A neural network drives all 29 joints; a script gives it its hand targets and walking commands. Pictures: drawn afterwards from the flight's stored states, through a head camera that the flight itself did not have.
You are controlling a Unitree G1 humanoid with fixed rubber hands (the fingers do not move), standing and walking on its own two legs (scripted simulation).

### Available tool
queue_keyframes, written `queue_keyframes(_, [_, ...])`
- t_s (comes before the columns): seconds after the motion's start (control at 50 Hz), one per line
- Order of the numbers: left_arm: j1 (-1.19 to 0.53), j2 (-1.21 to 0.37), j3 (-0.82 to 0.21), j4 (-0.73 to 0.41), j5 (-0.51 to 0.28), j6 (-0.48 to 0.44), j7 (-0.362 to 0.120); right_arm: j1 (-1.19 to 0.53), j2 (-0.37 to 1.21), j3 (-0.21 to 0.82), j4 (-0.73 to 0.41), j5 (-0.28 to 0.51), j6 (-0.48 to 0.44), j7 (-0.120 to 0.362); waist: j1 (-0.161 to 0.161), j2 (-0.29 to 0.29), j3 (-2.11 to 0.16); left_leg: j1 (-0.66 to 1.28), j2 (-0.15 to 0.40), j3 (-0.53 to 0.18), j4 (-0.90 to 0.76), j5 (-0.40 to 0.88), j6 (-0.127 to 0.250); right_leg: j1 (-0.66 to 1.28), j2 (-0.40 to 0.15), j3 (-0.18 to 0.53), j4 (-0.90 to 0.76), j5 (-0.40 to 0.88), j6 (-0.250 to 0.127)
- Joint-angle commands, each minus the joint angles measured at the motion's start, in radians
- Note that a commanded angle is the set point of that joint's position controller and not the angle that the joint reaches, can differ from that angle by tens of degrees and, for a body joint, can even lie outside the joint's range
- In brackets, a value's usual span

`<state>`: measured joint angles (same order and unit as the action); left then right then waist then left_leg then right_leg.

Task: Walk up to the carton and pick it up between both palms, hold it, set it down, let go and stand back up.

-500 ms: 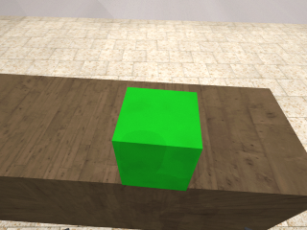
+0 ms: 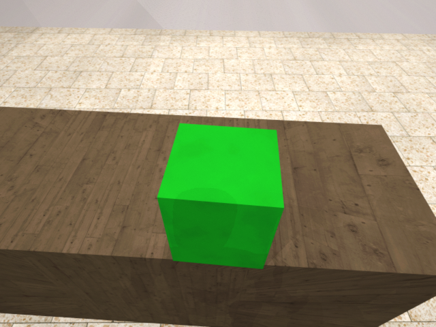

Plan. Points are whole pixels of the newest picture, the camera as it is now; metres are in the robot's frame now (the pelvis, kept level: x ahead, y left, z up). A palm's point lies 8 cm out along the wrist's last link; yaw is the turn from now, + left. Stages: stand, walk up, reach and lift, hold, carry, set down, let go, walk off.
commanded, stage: stand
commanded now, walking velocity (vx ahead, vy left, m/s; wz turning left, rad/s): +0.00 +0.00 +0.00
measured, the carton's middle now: (222, 198) +0.39 +0.00 -0.01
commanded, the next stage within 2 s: none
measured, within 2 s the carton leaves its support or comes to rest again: neither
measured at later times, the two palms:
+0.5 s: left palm out of the picture +0.07 +0.26 -0.12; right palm out of the picture +0.07 -0.27 -0.12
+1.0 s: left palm out of the picture +0.06 +0.26 -0.12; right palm out of the picture +0.07 -0.28 -0.12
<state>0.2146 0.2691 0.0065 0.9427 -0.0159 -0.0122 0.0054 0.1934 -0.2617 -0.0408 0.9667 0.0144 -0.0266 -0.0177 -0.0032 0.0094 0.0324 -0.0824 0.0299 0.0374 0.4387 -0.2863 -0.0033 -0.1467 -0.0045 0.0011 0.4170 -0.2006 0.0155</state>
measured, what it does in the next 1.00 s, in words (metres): stands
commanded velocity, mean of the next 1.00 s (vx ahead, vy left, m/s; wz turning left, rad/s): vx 0.00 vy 0.00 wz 0.00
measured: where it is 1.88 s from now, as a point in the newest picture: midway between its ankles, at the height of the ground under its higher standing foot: outside the picture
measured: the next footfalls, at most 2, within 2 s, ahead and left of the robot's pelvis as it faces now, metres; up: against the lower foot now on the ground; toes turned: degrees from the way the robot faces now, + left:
none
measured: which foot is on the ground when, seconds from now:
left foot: down 0.00-1.00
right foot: down 0.00-1.00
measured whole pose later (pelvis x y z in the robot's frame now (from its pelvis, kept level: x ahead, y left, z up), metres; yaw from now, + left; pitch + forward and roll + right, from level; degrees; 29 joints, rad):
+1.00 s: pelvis +0.00 -0.01 +0.00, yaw +0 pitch -4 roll +0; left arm 0.21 0.27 0.01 0.99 -0.02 -0.02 0.01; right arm 0.19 -0.27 -0.04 1.01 0.01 -0.03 -0.02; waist 0.00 0.01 0.03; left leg -0.08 0.03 0.04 0.41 -0.27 -0.01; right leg -0.16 0.00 0.00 0.42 -0.19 0.01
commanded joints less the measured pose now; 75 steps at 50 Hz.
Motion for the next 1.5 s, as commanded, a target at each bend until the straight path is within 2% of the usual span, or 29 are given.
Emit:
queue_keyframes(0.0, [-0.055,0.263,0.054,-0.036,0.029,-0.033,0.012,-0.063,-0.28,-0.047,-0.024,-0.041,-0.004,0.003,0.008,0.014,0.003,-0.074,0.092,-0.096,-0.145,0.167,0.027,0.055,-0.112,0.077,-0.082,0.239,-0.046])
queue_keyframes(0.04, [-0.069,0.246,0.052,-0.029,0.035,-0.033,0.01,-0.039,-0.271,-0.047,-0.032,-0.04,-0.004,0.001,0.001,-0.04,-0.004,-0.028,0.095,-0.084,-0.148,0.19,0.025,0.017,-0.108,0.067,-0.082,0.19,-0.04])
queue_keyframes(0.06, [-0.082,0.244,0.048,-0.032,0.032,-0.035,0.007,-0.05,-0.261,-0.039,-0.03,-0.042,-0.007,0.003,0.0,0.025,0.032,-0.063,0.096,-0.085,-0.157,0.165,0.029,0.007,-0.122,0.09,-0.086,0.202,-0.047])
queue_keyframes(0.08, [-0.056,0.269,0.056,-0.02,0.024,-0.038,0.005,-0.031,-0.245,-0.037,-0.03,-0.035,-0.015,0.003,0.004,-0.026,0.003,-0.045,0.105,-0.097,-0.155,0.156,0.033,0.011,-0.116,0.091,-0.084,0.167,-0.047])
queue_keyframes(0.12, [-0.048,0.241,0.053,-0.016,0.029,-0.035,0.007,-0.052,-0.267,-0.047,-0.02,-0.041,-0.007,0.002,0.008,0.026,0.007,-0.062,0.095,-0.088,-0.156,0.146,0.026,0.04,-0.106,0.076,-0.088,0.163,-0.045])
queue_keyframes(0.24, [-0.08,0.268,0.059,-0.013,0.03,-0.038,0.01,-0.058,-0.276,-0.047,-0.011,-0.034,-0.006,0.009,0.011,-0.022,0.001,-0.043,0.091,-0.089,-0.16,0.188,0.019,0.026,-0.105,0.08,-0.088,0.204,-0.04])
queue_keyframes(0.26, [-0.082,0.248,0.048,-0.014,0.03,-0.035,0.011,-0.07,-0.265,-0.042,-0.024,-0.039,-0.011,0.01,-0.009,-0.024,0.029,-0.058,0.095,-0.087,-0.162,0.165,0.02,0.018,-0.112,0.075,-0.088,0.203,-0.04])
queue_keyframes(0.3, [-0.06,0.263,0.056,-0.007,0.025,-0.031,0.012,-0.045,-0.28,-0.045,-0.011,-0.032,-0.009,0.006,-0.003,0.037,0.002,-0.021,0.1,-0.095,-0.155,0.201,0.027,0.014,-0.119,0.09,-0.094,0.194,-0.047])
queue_keyframes(0.38, [-0.062,0.25,0.049,-0.005,0.03,-0.034,0.01,-0.05,-0.271,-0.048,-0.017,-0.042,-0.006,0.004,-0.006,-0.018,-0.04,-0.027,0.101,-0.097,-0.152,0.232,0.024,0.048,-0.11,0.057,-0.08,0.206,-0.042])
queue_keyframes(0.4, [-0.063,0.249,0.048,0.003,0.025,-0.037,0.011,-0.064,-0.265,-0.046,-0.015,-0.036,-0.008,0.006,0.0,0.029,-0.006,-0.038,0.101,-0.091,-0.148,0.218,0.024,0.023,-0.11,0.073,-0.086,0.223,-0.045])
queue_keyframes(0.44, [-0.098,0.26,0.052,-0.012,0.028,-0.035,0.008,-0.069,-0.265,-0.045,-0.019,-0.036,-0.01,0.006,-0.007,-0.017,-0.032,-0.041,0.099,-0.087,-0.146,0.217,0.019,0.057,-0.116,0.068,-0.073,0.258,-0.043])
queue_keyframes(0.48, [-0.067,0.261,0.053,-0.006,0.023,-0.04,0.01,-0.053,-0.262,-0.043,-0.005,-0.034,-0.004,0.003,0.0,0.029,-0.015,-0.054,0.098,-0.083,-0.156,0.196,0.02,0.043,-0.12,0.087,-0.081,0.263,-0.04])
queue_keyframes(0.5, [-0.091,0.272,0.052,-0.002,0.025,-0.039,0.01,-0.08,-0.241,-0.037,-0.008,-0.036,-0.005,0.005,0.005,-0.023,-0.004,-0.042,0.105,-0.09,-0.155,0.18,0.024,0.019,-0.119,0.075,-0.085,0.23,-0.05])
queue_keyframes(0.54, [-0.084,0.275,0.055,-0.002,0.036,-0.034,0.006,-0.087,-0.27,-0.039,-0.009,-0.03,-0.007,0.003,0.0,0.01,0.039,-0.05,0.104,-0.089,-0.156,0.18,0.02,0.008,-0.118,0.087,-0.088,0.228,-0.049])
queue_keyframes(0.64, [-0.087,0.266,0.053,-0.002,0.03,-0.038,0.01,-0.071,-0.252,-0.035,-0.008,-0.033,-0.007,0.003,0.006,-0.028,0.004,-0.043,0.107,-0.102,-0.159,0.209,0.026,0.025,-0.122,0.081,-0.078,0.235,-0.051])
queue_keyframes(0.66, [-0.073,0.256,0.053,0.002,0.031,-0.04,0.009,-0.061,-0.265,-0.04,-0.011,-0.03,-0.006,0.003,-0.003,0.015,-0.03,-0.018,0.102,-0.083,-0.143,0.212,0.024,0.034,-0.12,0.078,-0.085,0.24,-0.048])
queue_keyframes(0.74, [-0.088,0.281,0.056,0.009,0.027,-0.036,0.01,-0.064,-0.251,-0.038,-0.012,-0.028,-0.007,0.008,-0.006,-0.037,-0.022,-0.024,0.104,-0.089,-0.142,0.194,0.022,0.019,-0.12,0.079,-0.096,0.244,-0.047])
queue_keyframes(0.8, [-0.089,0.273,0.05,0.017,0.025,-0.039,0.01,-0.072,-0.254,-0.036,-0.002,-0.032,-0.009,0.004,-0.002,0.014,0.016,-0.034,0.103,-0.079,-0.151,0.193,0.024,0.003,-0.123,0.097,-0.103,0.223,-0.042])
queue_keyframes(0.84, [-0.07,0.26,0.047,0.021,0.026,-0.038,0.009,-0.045,-0.265,-0.039,0.004,-0.03,-0.008,0.009,-0.005,-0.029,0.022,-0.035,0.11,-0.094,-0.162,0.166,0.023,0.006,-0.113,0.08,-0.099,0.171,-0.045])
queue_keyframes(0.88, [-0.066,0.27,0.052,0.018,0.029,-0.043,0.009,-0.082,-0.268,-0.043,0.0,-0.028,-0.008,0.011,0.0,0.009,0.017,-0.034,0.109,-0.095,-0.168,0.183,0.023,0.004,-0.115,0.083,-0.099,0.178,-0.044])
queue_keyframes(1.0, [-0.097,0.277,0.058,0.026,0.03,-0.042,0.011,-0.091,-0.275,-0.046,-0.005,-0.032,-0.005,0.008,-0.01,-0.028,-0.002,-0.025,0.111,-0.09,-0.146,0.189,0.021,0.013,-0.11,0.079,-0.104,0.209,-0.04])
queue_keyframes(1.02, [-0.095,0.265,0.056,0.02,0.031,-0.042,0.012,-0.08,-0.269,-0.044,0.005,-0.038,-0.004,0.011,-0.005,0.012,-0.004,-0.035,0.096,-0.082,-0.153,0.194,0.017,0.026,-0.119,0.082,-0.093,0.247,-0.042])
queue_keyframes(1.08, [-0.057,0.249,0.046,0.03,0.022,-0.039,0.009,-0.052,-0.282,-0.041,0.016,-0.041,-0.009,0.004,0.003,0.016,0.016,-0.054,0.113,-0.087,-0.166,0.186,0.033,0.025,-0.13,0.099,-0.092,0.218,-0.054])
queue_keyframes(1.16, [-0.086,0.265,0.05,0.024,0.025,-0.043,0.007,-0.058,-0.268,-0.042,0.001,-0.033,-0.008,0.005,-0.001,-0.04,-0.013,-0.014,0.114,-0.094,-0.152,0.221,0.03,0.007,-0.118,0.085,-0.093,0.194,-0.047])
queue_keyframes(1.22, [-0.069,0.266,0.049,0.035,0.025,-0.036,0.004,-0.063,-0.283,-0.041,0.018,-0.031,-0.011,0.007,0.014,-0.004,0.01,-0.05,0.104,-0.101,-0.166,0.174,0.024,0.04,-0.119,0.08,-0.105,0.201,-0.039])
queue_keyframes(1.26, [-0.067,0.256,0.049,0.037,0.022,-0.036,0.011,-0.06,-0.269,-0.044,0.01,-0.034,-0.013,0.008,-0.006,0.01,-0.008,-0.025,0.107,-0.089,-0.164,0.187,0.022,0.019,-0.125,0.092,-0.104,0.222,-0.052])
queue_keyframes(1.38, [-0.074,0.267,0.052,0.034,0.023,-0.041,0.008,-0.063,-0.266,-0.034,0.016,-0.03,-0.012,0.006,0.005,0.015,-0.006,-0.037,0.112,-0.098,-0.161,0.212,0.034,0.038,-0.129,0.104,-0.094,0.234,-0.057])
queue_keyframes(1.44, [-0.084,0.264,0.052,0.035,0.028,-0.044,0.007,-0.068,-0.263,-0.04,0.01,-0.033,-0.015,0.008,-0.002,-0.037,-0.006,-0.015,0.113,-0.108,-0.154,0.215,0.024,0.007,-0.12,0.089,-0.092,0.212,-0.055])
queue_keyframes(1.48, [-0.086,0.279,0.051,0.037,0.023,-0.037,0.008,-0.063,-0.287,-0.049,0.013,-0.034,-0.007,0.007,0.0,0.001,-0.015,-0.034,0.108,-0.09,-0.156,0.2,0.026,0.04,-0.126,0.086,-0.098,0.25,-0.052])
